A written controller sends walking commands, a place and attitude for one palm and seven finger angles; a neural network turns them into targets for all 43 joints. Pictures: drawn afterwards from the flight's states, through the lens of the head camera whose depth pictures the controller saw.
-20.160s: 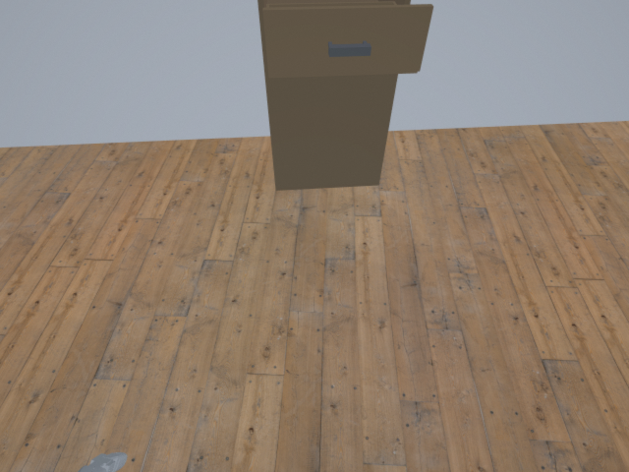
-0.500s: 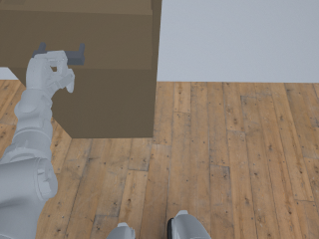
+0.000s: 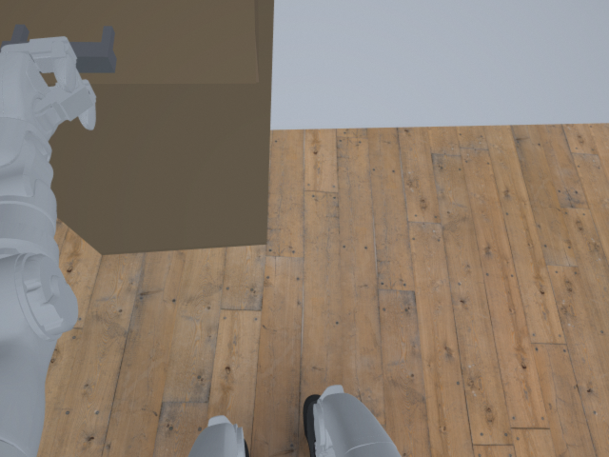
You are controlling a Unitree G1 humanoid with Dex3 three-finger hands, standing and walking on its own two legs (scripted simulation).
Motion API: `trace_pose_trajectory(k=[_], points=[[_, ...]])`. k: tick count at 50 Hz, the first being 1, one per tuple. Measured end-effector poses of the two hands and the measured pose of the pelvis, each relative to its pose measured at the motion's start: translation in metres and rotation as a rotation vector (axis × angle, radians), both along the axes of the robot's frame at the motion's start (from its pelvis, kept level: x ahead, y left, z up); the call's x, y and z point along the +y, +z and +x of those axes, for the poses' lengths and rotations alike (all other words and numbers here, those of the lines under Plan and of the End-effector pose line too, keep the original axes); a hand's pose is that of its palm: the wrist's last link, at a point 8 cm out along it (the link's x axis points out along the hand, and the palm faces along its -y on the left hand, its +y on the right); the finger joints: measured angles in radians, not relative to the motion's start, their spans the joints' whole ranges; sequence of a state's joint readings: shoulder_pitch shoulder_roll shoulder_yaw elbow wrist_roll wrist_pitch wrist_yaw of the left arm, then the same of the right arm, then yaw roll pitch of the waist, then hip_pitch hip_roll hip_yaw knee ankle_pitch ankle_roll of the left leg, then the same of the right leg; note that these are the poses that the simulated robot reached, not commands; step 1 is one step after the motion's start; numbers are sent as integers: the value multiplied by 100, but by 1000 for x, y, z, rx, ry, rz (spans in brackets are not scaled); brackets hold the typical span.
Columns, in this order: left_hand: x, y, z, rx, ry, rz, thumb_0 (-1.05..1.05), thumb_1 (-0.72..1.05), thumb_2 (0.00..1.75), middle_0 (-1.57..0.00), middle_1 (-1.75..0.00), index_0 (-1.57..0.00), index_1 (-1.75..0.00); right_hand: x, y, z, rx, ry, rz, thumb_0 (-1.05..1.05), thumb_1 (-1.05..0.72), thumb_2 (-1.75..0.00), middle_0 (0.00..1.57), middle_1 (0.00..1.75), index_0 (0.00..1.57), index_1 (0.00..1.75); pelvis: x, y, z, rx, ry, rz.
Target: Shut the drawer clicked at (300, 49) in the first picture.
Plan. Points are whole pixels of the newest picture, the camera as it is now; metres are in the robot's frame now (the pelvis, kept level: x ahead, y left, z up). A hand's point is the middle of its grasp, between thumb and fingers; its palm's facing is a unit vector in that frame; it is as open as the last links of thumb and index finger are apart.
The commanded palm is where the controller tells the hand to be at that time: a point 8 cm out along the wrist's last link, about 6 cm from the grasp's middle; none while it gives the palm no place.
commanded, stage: push the drawer shut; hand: left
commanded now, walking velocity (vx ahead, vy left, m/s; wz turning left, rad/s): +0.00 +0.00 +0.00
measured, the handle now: (63, 45) +0.63 +0.22 +0.09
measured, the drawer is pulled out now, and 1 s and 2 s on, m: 0.01 0.00 0.00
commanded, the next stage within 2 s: pull the fist back off the drawer in 0.30 s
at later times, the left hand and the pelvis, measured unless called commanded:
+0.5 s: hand (74, 84) +0.56 +0.20 +0.09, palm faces -0.02 -1.00 -0.03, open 3.2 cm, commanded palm +0.57 +0.22 +0.09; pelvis -0.01 +0.01 -0.01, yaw +1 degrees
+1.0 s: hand (83, 92) +0.55 +0.19 +0.09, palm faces -0.03 -1.00 -0.02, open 3.3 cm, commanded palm +0.51 +0.23 +0.09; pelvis +0.01 +0.01 +0.00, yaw -2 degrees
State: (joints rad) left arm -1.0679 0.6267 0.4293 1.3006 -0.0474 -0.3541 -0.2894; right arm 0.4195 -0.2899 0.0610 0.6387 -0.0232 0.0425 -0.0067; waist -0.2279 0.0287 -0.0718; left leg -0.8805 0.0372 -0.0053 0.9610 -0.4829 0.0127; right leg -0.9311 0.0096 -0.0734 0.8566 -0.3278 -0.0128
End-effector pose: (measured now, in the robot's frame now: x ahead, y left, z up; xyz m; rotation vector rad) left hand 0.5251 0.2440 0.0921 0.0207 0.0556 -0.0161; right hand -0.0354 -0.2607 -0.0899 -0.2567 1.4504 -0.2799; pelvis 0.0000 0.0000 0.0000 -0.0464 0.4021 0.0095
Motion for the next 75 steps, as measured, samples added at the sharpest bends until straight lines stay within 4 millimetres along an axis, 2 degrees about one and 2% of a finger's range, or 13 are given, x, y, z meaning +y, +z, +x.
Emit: trace_pose_trajectory(k=[4, 14, 22, 33, 43, 51, 58, 64, 68, 75], points=[[1, 0, 9, 4, -7, 1, 5, 88, 96, -140, -160, -139, -160, 3, 2, -6, 24, -8, -3, 1, -91, -90, 20, 30, 20, 30, 1, -1, 1, 14, 2, -5], [11, 0, 12, 22, -9, 11, 3, 75, 98, -140, -160, -139, -160, 11, 1, -20, 77, 3, 6, 0, -91, -90, 20, 30, 20, 30, 4, -6, -3, 34, 22, -19], [12, 1, 13, 24, -4, 13, 4, 72, 100, -140, -160, -139, -160, 13, -1, -28, 79, 26, -1, 0, -91, -90, 20, 30, 20, 30, 5, -10, -12, 47, 35, -27], [10, 1, 12, 17, -4, 6, 5, 75, 100, -140, -160, -139, -160, 15, 0, -38, 65, 17, 1, 0, -91, -90, 20, 30, 20, 30, 7, -13, -19, 47, 23, -28], [3, -2, 8, -1, -6, -15, 5, 86, 95, -140, -160, -139, -160, 22, 4, -35, 65, -27, 32, 1, -91, -90, 20, 30, 20, 30, 9, -5, -10, 25, -7, -17], [3, -2, 1, -24, -15, -1, 2, 90, 92, -140, -160, -139, -160, 22, 6, -7, 17, -52, 44, 1, -91, -90, 20, 30, 20, 30, 11, 4, 9, 4, -32, -7], [8, -8, -11, -6, 3, -16, 2, 90, 91, -140, -160, -139, -160, 17, 5, 35, -48, -24, 46, 1, -91, -90, 20, 30, 20, 30, 11, 9, 24, -21, -27, -4], [11, 0, -19, -49, -1, -9, 2, 90, 90, -140, -160, -139, -160, 11, 5, 70, -115, 2, 40, 1, -91, -90, 20, 30, 20, 30, 10, 12, 32, -31, -23, -1], [12, 9, -39, -66, -21, 2, 2, 90, 90, -140, -160, -139, -160, 12, 9, 92, -185, 2, 57, 1, -91, -90, 20, 30, 20, 30, 11, 19, 39, -52, -28, 3], [17, 22, -87, -62, 4, 7, 2, 90, 90, -140, -160, -139, -160, 18, 18, 137, -333, 52, 85, 1, -91, -90, 20, 30, 20, 30, 10, 30, 45, -126, -15, 8]])
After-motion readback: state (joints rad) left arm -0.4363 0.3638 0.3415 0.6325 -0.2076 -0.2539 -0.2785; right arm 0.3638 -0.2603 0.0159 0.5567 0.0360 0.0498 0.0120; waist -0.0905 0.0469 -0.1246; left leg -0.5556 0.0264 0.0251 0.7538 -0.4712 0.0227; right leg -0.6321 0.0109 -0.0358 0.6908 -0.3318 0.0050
